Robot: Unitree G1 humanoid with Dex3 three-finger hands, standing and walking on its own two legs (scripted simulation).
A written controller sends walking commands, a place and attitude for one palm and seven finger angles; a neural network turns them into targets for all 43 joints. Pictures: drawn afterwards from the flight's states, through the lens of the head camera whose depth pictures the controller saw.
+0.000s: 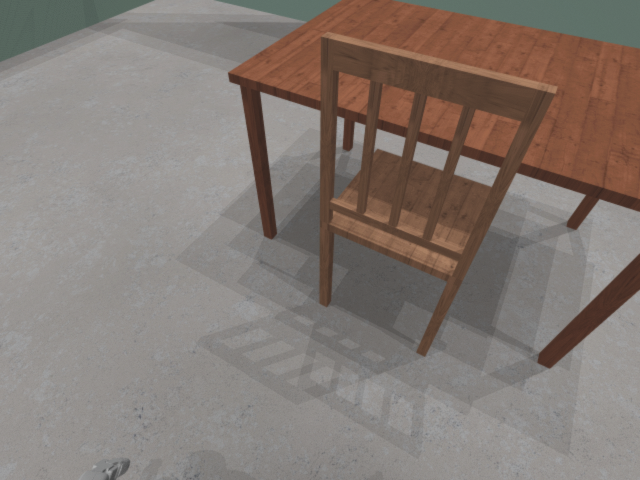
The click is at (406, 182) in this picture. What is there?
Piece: chair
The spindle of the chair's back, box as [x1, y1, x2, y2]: [388, 93, 426, 227]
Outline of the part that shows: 418,93 414,94 388,223 395,227 399,217 426,99 425,95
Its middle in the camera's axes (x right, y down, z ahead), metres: +0.18 -0.15 +0.84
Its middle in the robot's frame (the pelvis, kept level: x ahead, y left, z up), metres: +0.74 -0.14 -0.06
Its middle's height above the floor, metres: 0.71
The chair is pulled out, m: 0.00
